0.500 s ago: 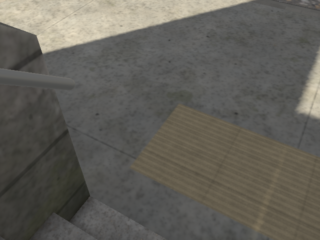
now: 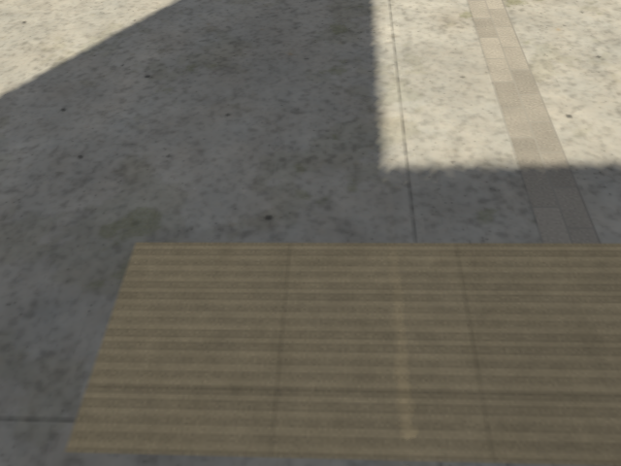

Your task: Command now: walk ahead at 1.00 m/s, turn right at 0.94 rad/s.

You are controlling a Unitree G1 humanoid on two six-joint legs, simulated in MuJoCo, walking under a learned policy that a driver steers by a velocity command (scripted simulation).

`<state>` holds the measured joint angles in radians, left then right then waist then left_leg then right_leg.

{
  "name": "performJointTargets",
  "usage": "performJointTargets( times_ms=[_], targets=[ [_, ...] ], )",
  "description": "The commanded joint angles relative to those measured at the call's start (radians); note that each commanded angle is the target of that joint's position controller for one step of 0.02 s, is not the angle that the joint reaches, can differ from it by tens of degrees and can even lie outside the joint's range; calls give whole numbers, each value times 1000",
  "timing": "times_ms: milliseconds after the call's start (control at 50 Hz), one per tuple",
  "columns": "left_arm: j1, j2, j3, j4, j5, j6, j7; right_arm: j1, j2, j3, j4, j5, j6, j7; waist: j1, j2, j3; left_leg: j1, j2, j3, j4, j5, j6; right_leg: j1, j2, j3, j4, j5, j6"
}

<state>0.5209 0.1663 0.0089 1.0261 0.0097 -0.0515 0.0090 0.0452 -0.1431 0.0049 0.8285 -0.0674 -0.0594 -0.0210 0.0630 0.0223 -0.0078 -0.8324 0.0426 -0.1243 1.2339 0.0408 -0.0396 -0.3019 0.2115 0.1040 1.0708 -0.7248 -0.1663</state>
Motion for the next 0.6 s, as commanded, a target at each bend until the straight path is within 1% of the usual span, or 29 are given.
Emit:
performJointTargets(
  times_ms=[20, 40, 60, 80, 100, 120, 140, 160, 180, 200, 240, 260, 280, 300, 320, 340, 360, 380, 400, 420, 440, 460, 480, 500, 520, 540, 560, 580, 600],
  targets=[
    [-199, 128, 18, -129, -38, -48, 16, 39, -113, -31, -36, 30, -18, 21, -88, -12, 50, 522, -70, 111, -441, 569, -1, -456, -110, 314, -233, 309, -91],
    [-179, 138, 27, -131, -29, -41, 8, 29, -93, -26, -52, 41, -15, 27, -45, -49, 58, 584, -95, 141, -537, 499, -1, -424, -105, 275, -203, 344, -83],
    [-174, 143, 28, -115, -21, -37, -4, 105, -86, -34, -23, 40, -16, 32, -50, -137, 31, 699, -108, 129, -438, 548, 23, -428, -106, 308, -126, 371, -82],
    [-190, 158, 36, -129, -3, -29, -7, 167, -104, -41, -29, 44, -9, 25, -68, -193, 49, 680, -110, 87, -486, 437, 39, -355, -103, 315, -50, 437, -84],
    [-219, 162, 43, -124, 22, -13, -4, 323, -131, -59, 8, 67, -9, 13, -139, -218, 26, 754, -73, 34, -578, 395, 52, -283, -106, 320, 105, 506, -81],
    [-304, 176, 54, -143, 36, 2, -17, 557, -183, -89, 92, 74, -3, 7, -269, -150, -60, 946, -56, 54, -630, 353, 46, -278, -103, 268, 317, 696, -74],
    [-366, 148, 54, -162, 28, 0, -32, 746, -228, -115, 148, 54, -3, 3, -371, -55, -51, 1202, 11, 12, -707, 360, 70, -487, -58, 204, 741, 744, -44],
    [-397, 79, 49, -187, 32, 3, -23, 704, -209, -111, 115, 71, -2, 23, -390, 78, 81, 1121, 128, -48, -910, 221, 89, -626, 89, 64, 1119, 72, -39],
    [-316, -26, 19, -281, -24, -6, -2, 573, -161, -66, 99, 24, -20, 55, -162, 217, 108, 1178, 224, -40, -437, 874, 0, -913, 10, 18, 1209, -38, -47],
    [-215, -30, 8, -296, -17, 1, 9, 536, -90, -50, 97, 27, -34, 79, -72, 209, -7, 1247, 287, -151, -453, 788, 6, -1019, -126, -32, 1016, 85, -54],
    [-317, 7, 16, -265, 54, 18, 7, 585, -77, -48, 123, 58, -42, 77, -112, 80, 58, 1015, 286, -198, -548, 353, 107, -1081, -205, -36, 1107, 159, -34],
    [-420, 34, 20, -315, 78, 6, -8, 582, -124, -52, 131, 33, -68, 59, -83, 105, 84, 854, 356, -313, -569, 122, 124, -1092, -270, 100, 831, 401, -9],
    [-511, 19, -5, -359, 44, 2, -36, 454, -78, -27, 113, 31, -81, 31, -11, 49, 241, 422, 324, -233, -707, -5, 99, -852, -272, 95, 391, 639, 61],
    [-527, 32, 2, -329, 45, 3, -49, 378, -73, -21, 109, 25, -76, 7, -8, -6, 295, 158, 259, -150, -730, -110, 85, -585, -243, 47, 215, 812, 97],
    [-462, 48, 18, -265, 68, 17, -54, 365, -149, -35, 109, 23, -78, 0, -2, 41, 241, 83, 240, -104, -685, -92, 73, -406, -203, -50, 292, 955, 95],
    [-476, 77, 29, -260, 54, 13, -74, 363, -108, -29, 119, 44, -88, -12, 19, 17, 216, 150, 150, 8, -592, -239, 13, -429, -205, -62, 114, 1219, 67],
    [-468, 61, 18, -255, 27, -10, -96, 368, -82, -15, 135, 67, -114, -14, 23, 25, 169, 127, 113, 98, -551, -380, -4, -267, -224, -90, -67, 1513, 47],
    [-515, 47, 11, -248, 11, -13, -98, 376, -105, -19, 131, 70, -119, -5, -16, 25, 162, 150, 94, 164, -544, -430, 9, -187, -212, -169, -135, 1575, 34],
    [-586, 41, 1, -242, 9, -11, -91, 433, -120, -23, 150, 67, -115, 7, -75, 26, 176, 250, 86, 179, -518, -393, 26, -190, -209, -212, -212, 1497, 29],
    [-649, 69, 5, -242, 11, -9, -87, 514, -124, -29, 174, 46, -102, 10, -141, 23, 236, 378, 84, 186, -472, -310, 36, -260, -201, -248, -307, 1412, 31],
    [-703, 69, 4, -249, -5, -2, -80, 584, -121, -29, 201, 23, -76, 7, -197, 68, 269, 539, 101, 171, -458, -153, 50, -347, -198, -272, -361, 1278, 30],
    [-695, 67, -1, -267, 1, 2, -71, 590, -148, -33, 212, 4, -51, -7, -178, 101, 274, 620, 152, 100, -345, -60, 75, -348, -256, -229, -445, 1153, 17],
    [-576, 120, 17, -227, 7, 8, -63, 585, -140, -34, 226, -9, -35, -14, -119, 76, 211, 673, 166, 127, -187, 130, 89, -221, -269, -252, -544, 1102, 7],
    [-448, 159, 33, -180, 31, 8, -54, 641, -118, -27, 261, -4, -25, -19, -73, 15, 101, 666, 155, 191, 10, 301, 98, 10, -213, -324, -569, 1118, -3],
    [-235, 194, 59, -108, 40, 16, -46, 608, -143, -34, 249, -9, -15, -21, 30, -34, 29, 501, 130, 244, 299, 319, 83, 318, -154, -335, -575, 1008, -27],
    [-52, 231, 89, -53, 33, 30, -44, 441, -215, -65, 203, 10, -13, -23, 196, -231, 30, 163, 1, 329, 790, -360, 38, 625, -236, -165, -695, 1024, -139],
    [20, 324, 101, -32, 24, 25, -37, 323, -224, -76, 87, 36, -40, -29, 163, -248, -16, -185, -32, 248, 856, -812, 27, 881, -399, 13, -399, 1525, -179],
    [138, 310, 86, -9, 30, 10, -26, 334, -213, -56, 22, 63, -43, -20, 154, -110, -132, -428, 16, 120, 767, -834, 16, 1107, -575, 261, -379, 1574, -291],
    [92, 278, 89, -14, 18, 10, -5, 376, -183, -43, 31, 51, -35, -19, 97, 44, -167, -390, 49, 98, 659, -774, 51, 979, -609, 316, -484, 1366, -288]
  ],
)
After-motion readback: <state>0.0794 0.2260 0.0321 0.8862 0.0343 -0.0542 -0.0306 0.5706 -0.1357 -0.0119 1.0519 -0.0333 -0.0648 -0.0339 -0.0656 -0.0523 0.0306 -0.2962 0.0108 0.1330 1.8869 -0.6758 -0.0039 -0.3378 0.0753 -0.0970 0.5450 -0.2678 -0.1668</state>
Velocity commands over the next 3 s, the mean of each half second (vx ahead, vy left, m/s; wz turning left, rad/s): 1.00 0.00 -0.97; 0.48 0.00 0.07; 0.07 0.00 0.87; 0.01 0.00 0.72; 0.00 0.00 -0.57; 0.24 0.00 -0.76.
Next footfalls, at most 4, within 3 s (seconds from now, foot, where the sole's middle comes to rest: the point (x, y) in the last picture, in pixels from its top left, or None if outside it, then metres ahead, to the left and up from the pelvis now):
0.16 left None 0.19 0.16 -0.90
0.54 right None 0.51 -0.10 -1.11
0.84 left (373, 395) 0.90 -0.05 -1.11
1.24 right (448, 405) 0.87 -0.26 -1.11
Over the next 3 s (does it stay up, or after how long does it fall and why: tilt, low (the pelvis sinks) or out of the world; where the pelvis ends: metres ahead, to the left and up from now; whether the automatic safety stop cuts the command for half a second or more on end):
stays up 0.89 -0.16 -0.34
